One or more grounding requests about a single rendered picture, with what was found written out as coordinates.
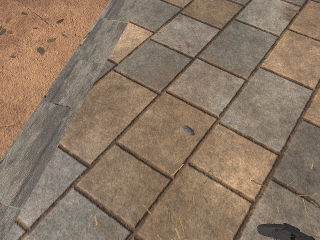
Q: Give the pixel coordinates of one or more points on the robot right hand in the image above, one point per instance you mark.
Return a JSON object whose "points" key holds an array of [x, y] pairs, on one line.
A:
{"points": [[282, 232]]}

